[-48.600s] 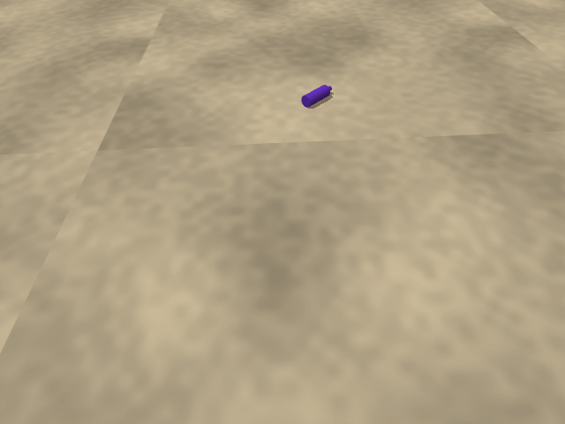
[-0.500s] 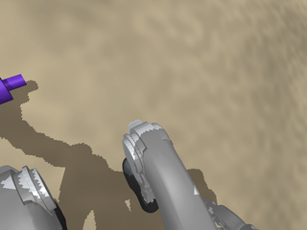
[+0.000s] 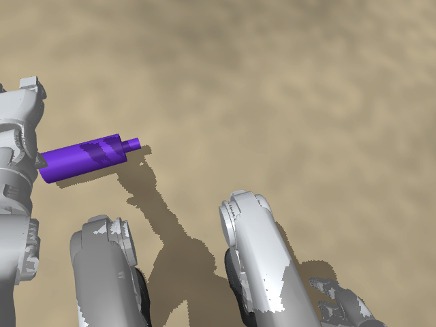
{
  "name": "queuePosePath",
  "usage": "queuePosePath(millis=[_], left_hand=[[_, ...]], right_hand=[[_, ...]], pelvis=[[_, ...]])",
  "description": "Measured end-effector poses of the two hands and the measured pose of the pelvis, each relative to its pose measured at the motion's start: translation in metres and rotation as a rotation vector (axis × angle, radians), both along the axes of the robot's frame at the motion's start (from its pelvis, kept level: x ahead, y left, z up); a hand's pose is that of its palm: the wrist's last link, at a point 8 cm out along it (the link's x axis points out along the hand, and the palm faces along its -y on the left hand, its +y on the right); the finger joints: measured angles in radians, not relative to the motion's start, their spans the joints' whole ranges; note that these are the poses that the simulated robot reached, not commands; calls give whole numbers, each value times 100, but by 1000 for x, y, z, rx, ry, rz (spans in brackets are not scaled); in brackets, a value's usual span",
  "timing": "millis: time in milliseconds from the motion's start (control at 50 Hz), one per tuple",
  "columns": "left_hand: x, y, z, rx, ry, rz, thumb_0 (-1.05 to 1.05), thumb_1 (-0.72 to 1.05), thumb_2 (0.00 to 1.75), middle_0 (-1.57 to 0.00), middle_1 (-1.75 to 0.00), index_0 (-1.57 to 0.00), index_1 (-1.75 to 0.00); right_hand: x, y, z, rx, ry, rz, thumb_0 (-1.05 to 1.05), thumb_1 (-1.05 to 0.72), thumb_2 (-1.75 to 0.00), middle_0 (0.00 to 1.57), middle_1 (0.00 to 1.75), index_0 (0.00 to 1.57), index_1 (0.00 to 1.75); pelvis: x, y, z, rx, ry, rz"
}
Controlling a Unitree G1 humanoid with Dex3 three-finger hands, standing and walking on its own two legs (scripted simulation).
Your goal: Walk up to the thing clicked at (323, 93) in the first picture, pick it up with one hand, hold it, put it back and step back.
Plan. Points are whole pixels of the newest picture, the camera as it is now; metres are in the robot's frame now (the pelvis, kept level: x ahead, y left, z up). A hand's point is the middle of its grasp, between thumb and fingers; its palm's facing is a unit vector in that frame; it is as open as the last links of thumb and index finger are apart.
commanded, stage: withdraw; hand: left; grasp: from above
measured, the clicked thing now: (93, 155) +0.52 +0.23 -0.32
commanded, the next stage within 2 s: home in 0.38 s
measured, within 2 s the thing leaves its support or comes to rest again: neither
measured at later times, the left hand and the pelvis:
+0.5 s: hand (59, 152) +0.49 +0.27 -0.19, palm faces -0.36 -0.04 -0.93, open 13.9 cm; pelvis -0.01 +0.00 -0.04, yaw +0 degrees
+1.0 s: hand (25, 181) +0.38 +0.25 -0.01, palm faces -0.31 -0.56 -0.77, open 8.5 cm; pelvis +0.01 -0.01 +0.10, yaw +4 degrees
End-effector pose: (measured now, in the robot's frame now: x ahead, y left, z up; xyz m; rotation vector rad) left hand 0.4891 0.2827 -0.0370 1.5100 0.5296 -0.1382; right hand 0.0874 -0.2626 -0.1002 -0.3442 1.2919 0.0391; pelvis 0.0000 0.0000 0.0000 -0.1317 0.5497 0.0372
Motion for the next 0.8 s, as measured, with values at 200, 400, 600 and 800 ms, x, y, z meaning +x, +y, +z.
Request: queuePosePath(millis=[200,400,600,800], left_hand=[[-17,-30,-27,-71,93,-143,0,-52,102,-9,-99,-8,-100],[-16,-15,-96,-38,33,-141,0,-50,100,-9,-99,-9,-99],[15,-16,-73,-8,-120,-78,0,-42,95,-14,-95,-16,-93],[-4,-14,13,-125,-72,92,0,1,88,-21,-62,-21,-62]], right_hand=[[-28,-24,25,-154,54,2,0,-90,-90,20,30,20,29],[-70,-20,-3,-199,170,-10,1,-90,-89,20,30,20,29],[-67,13,-26,-70,193,-61,1,-89,-89,20,30,20,29],[-21,10,8,3,78,-118,1,-89,-89,20,30,20,29]], pelvis=[[-13,-7,7,14,-13,12],[-12,-5,-33,4,-32,1],[2,-1,-32,2,31,-3],[12,-2,22,21,65,9]])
